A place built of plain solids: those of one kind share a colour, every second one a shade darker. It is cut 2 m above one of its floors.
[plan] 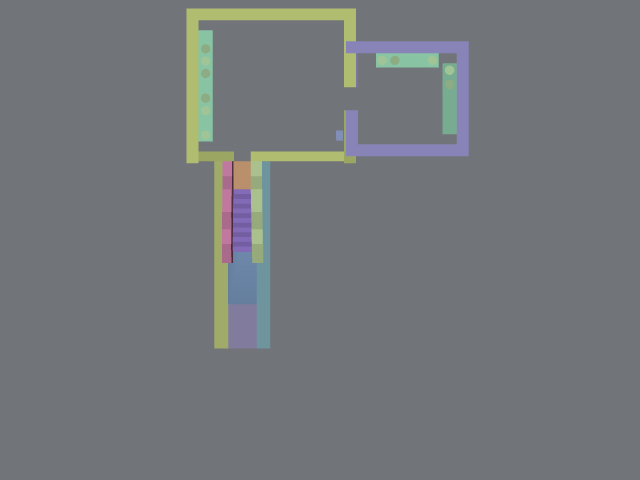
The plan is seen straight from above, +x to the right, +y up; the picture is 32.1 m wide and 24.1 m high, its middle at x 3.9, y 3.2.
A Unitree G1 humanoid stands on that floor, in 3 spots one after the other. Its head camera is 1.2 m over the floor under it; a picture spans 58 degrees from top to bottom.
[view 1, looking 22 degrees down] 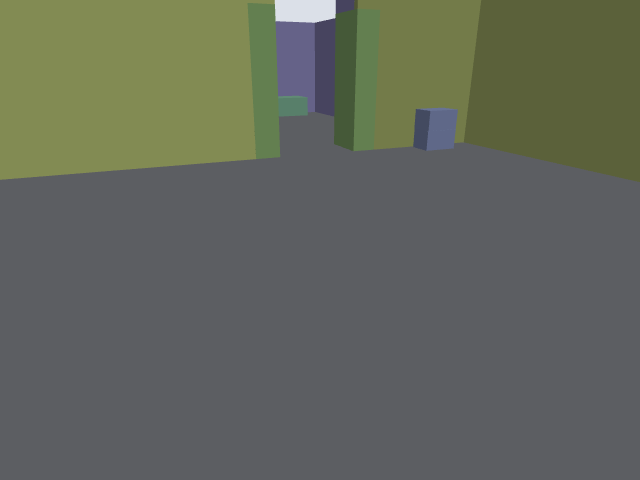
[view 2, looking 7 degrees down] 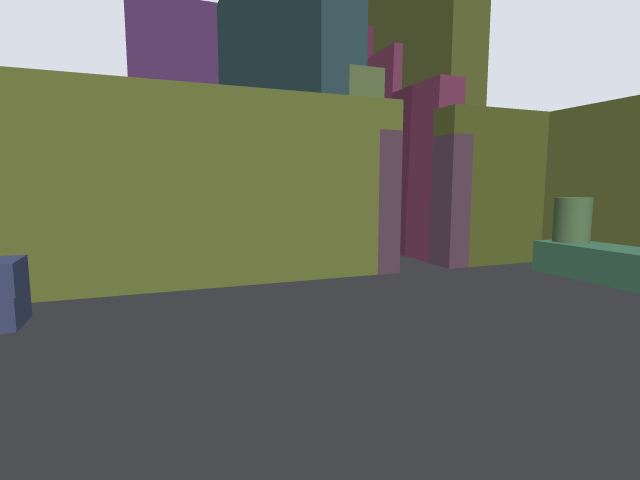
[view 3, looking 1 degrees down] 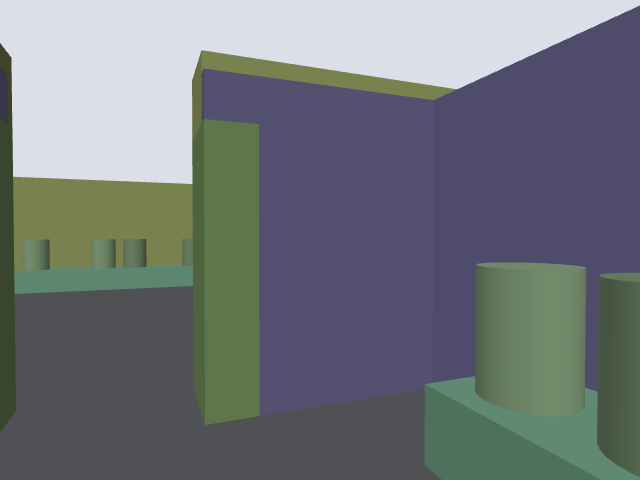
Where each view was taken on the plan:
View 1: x -0.70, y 12.73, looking -23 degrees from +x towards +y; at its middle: ground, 3.20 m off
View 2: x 3.61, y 12.83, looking -111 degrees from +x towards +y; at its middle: wall_chamber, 5.59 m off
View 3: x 8.56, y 10.53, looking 158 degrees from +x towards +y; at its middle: wall_side_chamber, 2.97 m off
